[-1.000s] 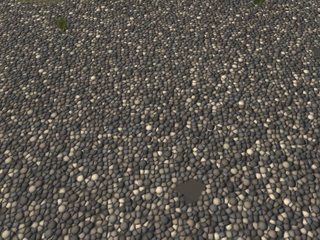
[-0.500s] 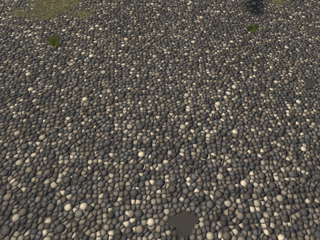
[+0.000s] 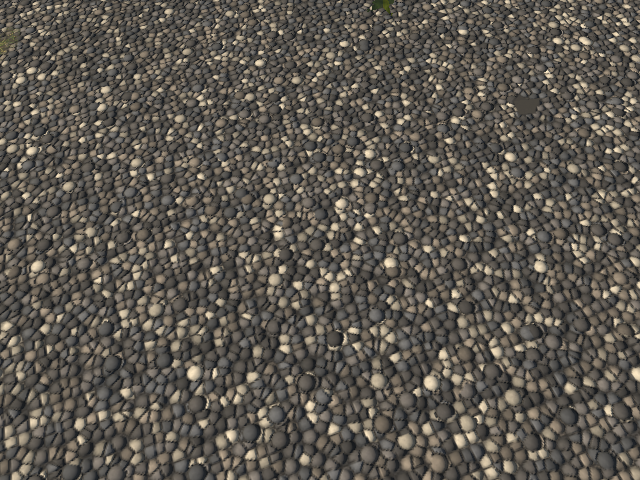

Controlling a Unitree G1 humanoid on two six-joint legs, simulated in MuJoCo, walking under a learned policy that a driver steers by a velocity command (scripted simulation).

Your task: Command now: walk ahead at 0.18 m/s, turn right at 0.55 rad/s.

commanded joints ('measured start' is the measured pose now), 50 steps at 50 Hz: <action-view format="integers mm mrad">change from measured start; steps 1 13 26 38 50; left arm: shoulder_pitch -47 19 49 134 222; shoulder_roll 166 43 36 91 31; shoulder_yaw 48 -7 2 25 -9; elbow -64 -30 48 91 34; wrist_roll -7 14 -3 3 5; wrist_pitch -2 34 38 -39 -59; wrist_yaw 24 41 30 42 41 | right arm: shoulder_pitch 121 15 31 -76 276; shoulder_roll -63 -127 -102 0 -271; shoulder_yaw -19 -34 -38 -22 -110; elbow -25 -77 -18 -75 -73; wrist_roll -11 -25 33 40 45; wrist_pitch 20 -10 69 7 36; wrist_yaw -14 10 7 69 54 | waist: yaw -59 -5 2 58 -93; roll -70 -32 149 -136 246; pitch -185 -236 -130 -8 -470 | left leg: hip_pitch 100 492 294 -149 1042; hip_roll -27 119 84 -19 270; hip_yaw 21 -136 -156 44 -759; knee -112 -708 -856 -258 -785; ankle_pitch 107 749 -217 241 -96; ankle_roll -37 117 210 51 483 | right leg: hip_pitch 12 57 166 347 -352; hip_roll -242 -144 -79 -356 -77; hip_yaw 184 242 -101 12 -47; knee -84 223 43 -268 957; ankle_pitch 609 44 -184 36 -437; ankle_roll -176 13 90 -49 136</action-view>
